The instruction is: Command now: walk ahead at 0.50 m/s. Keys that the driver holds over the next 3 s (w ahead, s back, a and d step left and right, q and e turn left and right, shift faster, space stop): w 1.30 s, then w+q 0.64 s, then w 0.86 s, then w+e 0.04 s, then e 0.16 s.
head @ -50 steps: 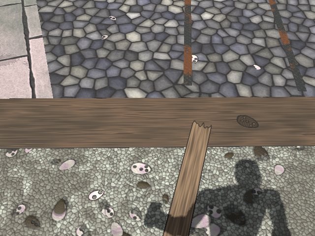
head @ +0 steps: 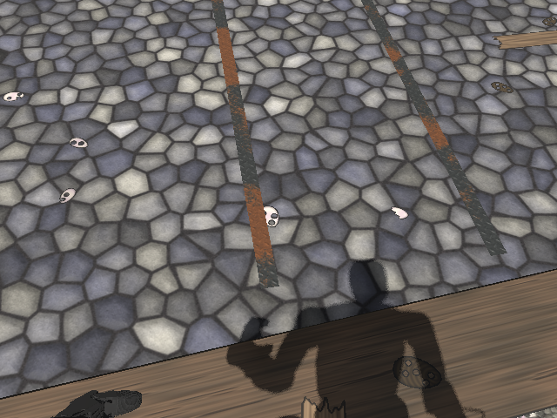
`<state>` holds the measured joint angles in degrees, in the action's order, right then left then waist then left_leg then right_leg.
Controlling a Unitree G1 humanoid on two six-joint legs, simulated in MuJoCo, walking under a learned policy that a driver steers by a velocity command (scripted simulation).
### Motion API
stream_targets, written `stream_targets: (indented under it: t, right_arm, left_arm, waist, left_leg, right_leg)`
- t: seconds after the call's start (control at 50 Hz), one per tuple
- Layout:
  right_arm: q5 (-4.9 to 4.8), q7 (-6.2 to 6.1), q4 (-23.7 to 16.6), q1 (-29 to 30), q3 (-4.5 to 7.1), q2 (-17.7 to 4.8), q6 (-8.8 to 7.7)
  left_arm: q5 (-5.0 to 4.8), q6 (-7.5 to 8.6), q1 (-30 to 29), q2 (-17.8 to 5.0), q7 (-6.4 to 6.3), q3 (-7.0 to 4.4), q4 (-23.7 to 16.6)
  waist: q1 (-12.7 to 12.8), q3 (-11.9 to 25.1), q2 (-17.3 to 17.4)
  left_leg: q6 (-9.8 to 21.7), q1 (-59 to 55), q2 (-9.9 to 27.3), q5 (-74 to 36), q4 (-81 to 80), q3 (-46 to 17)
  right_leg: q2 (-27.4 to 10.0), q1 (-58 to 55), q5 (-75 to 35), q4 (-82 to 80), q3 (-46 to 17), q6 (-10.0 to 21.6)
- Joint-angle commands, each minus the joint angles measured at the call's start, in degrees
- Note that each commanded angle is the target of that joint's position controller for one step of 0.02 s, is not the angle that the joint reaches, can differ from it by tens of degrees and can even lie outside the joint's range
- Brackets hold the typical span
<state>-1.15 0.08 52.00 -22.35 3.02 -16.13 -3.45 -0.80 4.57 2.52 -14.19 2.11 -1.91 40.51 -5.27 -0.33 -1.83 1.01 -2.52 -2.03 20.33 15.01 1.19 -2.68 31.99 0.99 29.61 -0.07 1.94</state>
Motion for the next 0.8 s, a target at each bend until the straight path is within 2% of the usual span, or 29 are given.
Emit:
stream_targets:
  t: [0.02,0.04,0.06,0.08,0.1,0.12,0.14,0.16,0.2,0.24,0.3,0.36,0.44,0.48,0.52,0.54,0.56,0.58,0.6,0.62,0.64,0.66,0.68,0.7,0.74,0.8]
  right_arm:
    - [-0.16,-0.72,-2.3,1.7,2.22,-10.1,0.52]
    - [0.55,-0.88,-3.3,1.8,1.27,-8.0,0.46]
    - [1.18,-0.49,-4.6,-4.9,-0.65,-1.9,-0.73]
    - [0.62,0.02,-3.7,-4.2,-0.4,-3.8,-2.0]
    - [-0.9,0.45,-5.2,0.9,0.97,-8.3,-2.59]
    - [-1.14,0.46,-6.3,5.0,0.91,-8.2,-2.77]
    - [-0.36,0.25,-6.7,7.0,1.03,-7.5,-2.54]
    - [0.16,0.06,-6.3,6.1,1.34,-7.0,-1.88]
    - [0.31,-0.08,-5.4,3.7,1.01,-4.6,-0.49]
    - [0.63,-0.37,-6.3,5.9,0.94,-4.0,0.09]
    - [1.08,-0.25,-8.0,11.5,0.67,-3.2,-0.26]
    - [0.81,0.47,-9.4,17.3,0.13,-2.0,-0.94]
    - [0.26,1.94,-12.4,24.1,0.14,-2.4,-1.59]
    - [0.15,2.67,-13.3,24.3,0.35,-3.1,-1.83]
    - [0.11,2.9,-13.0,21.6,0.83,-4.4,-1.96]
    - [0.35,2.71,-11.8,17.2,1.56,-5.6,-2.03]
    - [0.74,2.23,-9.2,8.6,3.02,-8.6,-2.06]
    - [1.3,1.63,-7.6,-1.1,4.13,-12.9,-1.91]
    - [0.89,2.05,-6.4,-2.8,4.61,-15.6,-1.65]
    - [-0.08,2.1,-6.9,-2.9,3.09,-9.9,-1.54]
    - [0.17,1.87,-7.4,0.7,2.45,-8.1,-1.6]
    - [0.84,1.82,-8.2,4.7,2.2,-7.6,-1.6]
    - [1.5,1.89,-8.4,7.7,1.92,-6.4,-1.65]
    - [2.1,1.82,-8.5,9.5,1.57,-5.2,-1.92]
    - [1.63,1.82,-7.8,9.9,1.61,-4.7,-2.48]
    - [1.23,1.09,-6.2,8.2,2.39,-7.1,-2.6]
  left_arm:
    - [0.34,1.08,7.4,-8.8,-0.08,-3.41,-1.5]
    - [0.88,0.95,17.4,-12.0,-0.64,-4.61,0.8]
    - [1.48,0.5,23.2,-17.8,-1.01,-5.94,1.8]
    - [0.45,0.13,24.7,-13.8,-0.84,-4.84,2.2]
    - [0.11,0.01,20.6,-11.1,-0.88,-3.76,2.0]
    - [0.2,-0.1,16.6,-9.5,-0.96,-3.24,1.3]
    - [0.66,-0.12,13.3,-8.0,-0.74,-2.74,1.0]
    - [1.23,0.21,11.2,-6.5,-0.55,-2.28,0.8]
    - [1.19,0.91,10.3,-6.5,-0.35,-2.45,1.3]
    - [1.1,1.4,11.4,-7.9,-0.61,-2.88,2.3]
    - [0.82,1.17,14.0,-8.9,-1.42,-3.18,4.0]
    - [0.32,0.68,16.7,-9.8,-1.96,-3.38,5.5]
    - [-0.29,-0.34,20.8,-10.6,-2.28,-3.68,8.2]
    - [-0.47,-0.97,21.1,-11.0,-2.54,-3.95,9.0]
    - [-0.54,-1.66,20.4,-11.5,-2.74,-4.22,9.4]
    - [-0.56,-2.03,19.2,-11.9,-2.88,-4.28,9.4]
    - [-0.27,-2.24,19.0,-10.5,-3.02,-3.74,9.1]
    - [1.12,-2.13,20.1,-7.9,-3.25,-2.49,7.7]
    - [0.83,-0.88,27.3,-1.1,-2.61,-0.66,7.4]
    - [-0.36,0.32,24.0,-7.4,-2.2,-2.03,8.1]
    - [-1.6,0.98,18.3,-10.1,-2.0,-2.85,6.5]
    - [-1.38,1.13,15.4,-9.4,-2.34,-2.74,5.9]
    - [-0.41,0.95,13.9,-9.2,-2.64,-3.02,5.6]
    - [-0.17,0.38,15.2,-8.7,-2.72,-3.24,5.8]
    - [-0.14,-0.81,16.2,-6.9,-2.97,-3.14,6.3]
    - [0.41,-1.39,11.0,-5.9,-3.12,-2.9,4.5]
  waist:
    - [8.3,4.4,6.4]
    - [12.3,12.1,4.0]
    - [10.7,20.7,-9.1]
    - [11.7,24.1,-12.0]
    - [11.4,14.2,-7.8]
    - [10.0,8.2,-4.2]
    - [8.3,3.8,-1.8]
    - [6.2,2.1,-3.0]
    - [4.2,1.6,-3.8]
    - [4.0,0.3,-2.5]
    - [5.4,-1.0,-1.5]
    - [7.5,-2.1,-1.2]
    - [9.7,-3.7,-0.8]
    - [9.0,-3.4,-1.8]
    - [7.1,-2.1,-2.8]
    - [4.3,0.2,-2.8]
    - [0.8,6.3,-1.3]
    - [-2.0,15.4,6.2]
    - [1.9,21.3,21.7]
    - [-0.5,19.2,15.2]
    - [-0.4,11.4,11.3]
    - [1.2,7.5,6.2]
    - [2.7,4.2,5.1]
    - [4.7,3.8,6.8]
    - [6.0,2.9,6.7]
    - [5.4,0.2,5.2]
  left_leg:
    - [6.8,0.9,13.5,-46.8,12.4,-4.8]
    - [4.8,9.6,10.7,-39.9,26.0,-2.6]
    - [0.4,32.9,1.4,-13.2,48.9,0.3]
    - [0.4,41.5,-0.5,13.2,57.2,-7.2]
    - [1.0,46.9,3.0,10.8,60.9,-7.8]
    - [1.3,47.0,6.0,5.5,58.9,-5.8]
    - [1.1,45.2,7.9,1.5,55.0,-4.8]
    - [0.9,41.7,9.5,-1.6,51.9,-5.3]
    - [0.0,37.5,10.2,-4.3,49.2,-4.9]
    - [-1.1,39.4,10.6,-8.4,45.0,-4.8]
    - [-1.8,41.9,10.5,-18.0,34.7,-4.5]
    - [-1.6,39.8,8.9,-25.7,24.5,-2.8]
    - [-0.6,40.0,7.0,-25.8,17.1,-2.5]
    - [0.8,39.7,6.8,-21.6,15.2,-2.9]
    - [2.5,35.6,5.6,-17.1,13.9,-1.8]
    - [3.6,29.0,4.0,-16.8,12.2,-0.1]
    - [5.4,16.2,3.9,-18.7,13.2,0.1]
    - [9.1,-0.6,14.4,-20.1,14.9,-12.1]
    - [17.8,-17.8,23.8,-4.4,7.1,-38.6]
    - [15.9,-17.2,22.9,4.0,3.1,-41.2]
    - [13.3,-10.5,21.4,1.5,2.4,-33.1]
    - [12.2,-3.0,19.6,-5.3,1.5,-27.5]
    - [12.0,3.7,17.5,-12.3,0.0,-22.7]
    - [11.7,7.7,16.1,-16.4,-1.4,-19.3]
    - [12.5,11.6,15.2,-18.7,-4.5,-15.8]
    - [13.3,12.3,15.3,-19.0,-7.8,-12.7]
  right_leg:
    - [3.1,-14.3,1.9,-3.1,2.8,3.5]
    - [-2.6,-30.9,-1.3,-0.2,-2.7,6.6]
    - [-17.3,-53.5,4.8,-2.0,-27.7,15.7]
    - [-20.6,-55.4,12.2,-9.9,-41.8,17.9]
    - [-18.4,-48.1,16.7,-11.3,-34.3,15.0]
    - [-16.0,-39.5,15.7,-12.7,-26.9,13.1]
    - [-13.5,-31.5,13.0,-15.1,-21.9,12.2]
    - [-11.4,-26.1,9.8,-17.0,-18.3,11.4]
    - [-10.1,-20.8,6.0,-20.1,-14.5,12.1]
    - [-9.9,-19.7,2.4,-21.8,-11.5,12.8]
    - [-8.9,-21.6,-1.0,-22.4,-7.7,11.8]
    - [-7.8,-22.6,-1.0,-22.3,-4.4,10.1]
    - [-10.0,-28.5,-1.4,-19.8,-4.6,9.4]
    - [-11.9,-32.3,-3.1,-17.4,-5.3,8.6]
    - [-12.6,-34.8,-8.9,-13.9,-5.6,7.5]
    - [-11.3,-34.8,-17.2,-8.7,-4.3,6.4]
    - [-8.1,-31.5,-20.8,1.6,-1.9,4.8]
    - [-3.9,-20.6,-4.8,20.1,1.5,2.7]
    - [6.5,2.2,30.2,38.0,-0.4,-0.4]
    - [3.7,9.0,32.7,44.1,-7.1,0.1]
    - [1.1,12.1,27.7,44.7,-6.0,0.8]
    - [-1.6,10.4,22.3,42.7,-4.6,0.6]
    - [-3.3,8.3,18.7,39.1,-4.4,0.2]
    - [-4.9,4.4,16.1,36.5,-5.0,0.2]
    - [-5.8,1.2,15.0,31.7,-4.8,-0.5]
    - [-6.3,4.8,8.8,22.7,-4.3,-1.8]
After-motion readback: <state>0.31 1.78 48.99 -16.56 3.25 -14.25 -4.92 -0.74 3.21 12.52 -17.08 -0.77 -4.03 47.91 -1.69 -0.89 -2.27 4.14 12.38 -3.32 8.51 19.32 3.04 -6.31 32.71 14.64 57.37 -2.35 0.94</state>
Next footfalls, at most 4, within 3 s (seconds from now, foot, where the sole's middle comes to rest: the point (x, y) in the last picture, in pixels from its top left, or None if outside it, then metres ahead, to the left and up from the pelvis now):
0.04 right None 0.19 -0.12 -0.77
0.56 left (213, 417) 0.49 0.13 -0.77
1.26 right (325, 283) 0.88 -0.20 -0.87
1.80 left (244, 210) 1.17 0.03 -0.87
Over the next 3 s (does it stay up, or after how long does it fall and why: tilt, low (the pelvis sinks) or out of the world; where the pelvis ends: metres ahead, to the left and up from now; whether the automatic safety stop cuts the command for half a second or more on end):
stays up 1.64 0.14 -0.09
